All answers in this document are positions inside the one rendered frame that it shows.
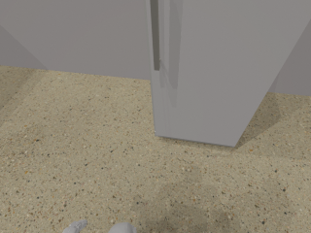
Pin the left robot thigh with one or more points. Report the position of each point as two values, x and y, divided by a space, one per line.
123 227

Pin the handle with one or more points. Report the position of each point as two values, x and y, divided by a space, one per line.
155 33

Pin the fridge door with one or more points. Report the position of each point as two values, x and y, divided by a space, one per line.
218 58

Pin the left robot hand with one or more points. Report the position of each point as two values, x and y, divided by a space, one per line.
76 226

